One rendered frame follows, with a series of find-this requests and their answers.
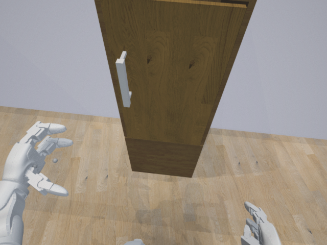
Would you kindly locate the left robot forearm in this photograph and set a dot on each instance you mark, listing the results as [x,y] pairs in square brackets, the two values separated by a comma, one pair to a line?
[12,204]

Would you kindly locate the cupboard door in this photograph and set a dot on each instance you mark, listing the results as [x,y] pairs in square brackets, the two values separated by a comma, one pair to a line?
[177,55]

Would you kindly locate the left robot hand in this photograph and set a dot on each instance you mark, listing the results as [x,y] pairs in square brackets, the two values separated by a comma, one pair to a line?
[18,165]

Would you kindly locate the right robot hand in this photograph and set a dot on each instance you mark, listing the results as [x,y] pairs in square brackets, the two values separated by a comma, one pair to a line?
[264,233]

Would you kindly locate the handle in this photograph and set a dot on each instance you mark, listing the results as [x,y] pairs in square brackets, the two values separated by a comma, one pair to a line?
[122,76]

